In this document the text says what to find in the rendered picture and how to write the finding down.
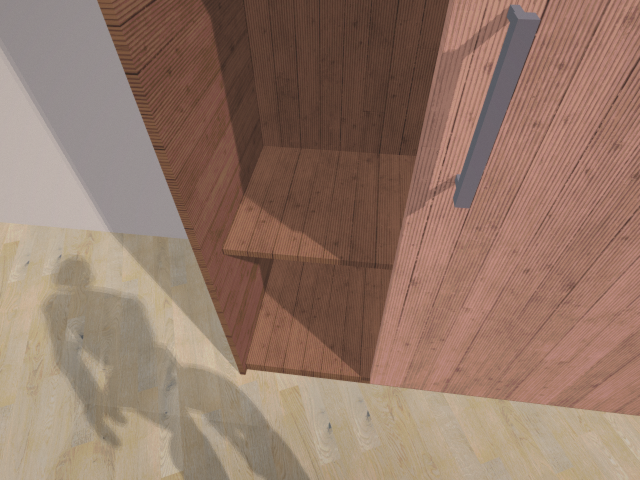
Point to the wardrobe door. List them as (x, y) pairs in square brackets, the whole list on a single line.
[(533, 293)]

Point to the handle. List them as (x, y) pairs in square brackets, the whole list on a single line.
[(517, 43)]

